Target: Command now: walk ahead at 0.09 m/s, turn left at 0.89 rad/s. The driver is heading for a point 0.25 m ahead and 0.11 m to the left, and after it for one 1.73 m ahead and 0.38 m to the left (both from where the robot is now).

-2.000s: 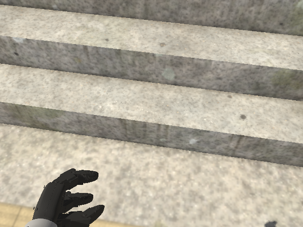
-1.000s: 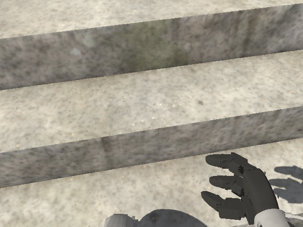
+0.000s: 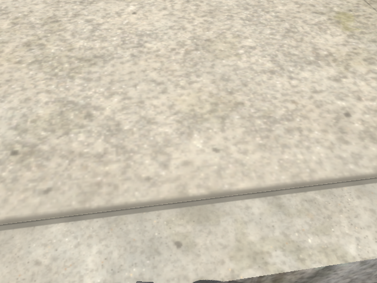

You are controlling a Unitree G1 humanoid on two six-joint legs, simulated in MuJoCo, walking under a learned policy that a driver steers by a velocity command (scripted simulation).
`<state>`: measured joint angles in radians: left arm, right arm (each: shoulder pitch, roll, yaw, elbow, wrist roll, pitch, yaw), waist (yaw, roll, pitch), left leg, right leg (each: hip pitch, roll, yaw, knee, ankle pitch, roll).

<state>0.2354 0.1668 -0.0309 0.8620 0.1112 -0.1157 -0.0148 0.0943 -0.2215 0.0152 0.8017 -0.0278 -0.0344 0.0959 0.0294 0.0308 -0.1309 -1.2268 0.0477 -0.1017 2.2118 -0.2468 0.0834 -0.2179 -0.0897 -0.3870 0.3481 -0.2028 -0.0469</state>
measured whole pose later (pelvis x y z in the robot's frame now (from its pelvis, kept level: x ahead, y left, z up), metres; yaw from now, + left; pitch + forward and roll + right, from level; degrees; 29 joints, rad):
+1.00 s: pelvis +0.21 +0.14 +0.18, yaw +18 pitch +7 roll +1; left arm 0.35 0.19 0.02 0.72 0.05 -0.06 -0.04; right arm 0.00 -0.28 -0.03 0.59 -0.05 -0.04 -0.05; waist 0.08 0.03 -0.11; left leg -0.66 -0.10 -0.06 1.46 -0.55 -0.07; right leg -0.41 0.09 0.13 0.58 -0.28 -0.08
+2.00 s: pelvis +0.36 +0.06 +0.19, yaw -6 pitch +8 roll -4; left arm -0.23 0.06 -0.05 0.47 -0.02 0.01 -0.04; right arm 0.68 -0.08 -0.03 1.10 0.00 -0.12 -0.01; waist -0.16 0.04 0.00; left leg 0.14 0.23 0.05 0.02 -0.21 0.06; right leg -1.17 -0.13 -0.14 1.46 -0.56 -0.12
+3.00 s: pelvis +1.15 +0.05 +0.35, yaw +47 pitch +1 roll -1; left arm 0.03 0.23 0.02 0.58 0.03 -0.09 0.02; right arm 0.32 -0.36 -0.11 0.72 0.05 -0.03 -0.02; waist -0.08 0.03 0.08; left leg -0.35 -0.09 -0.12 1.36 -0.47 0.03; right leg -0.48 -0.10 -0.02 0.64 -0.18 0.08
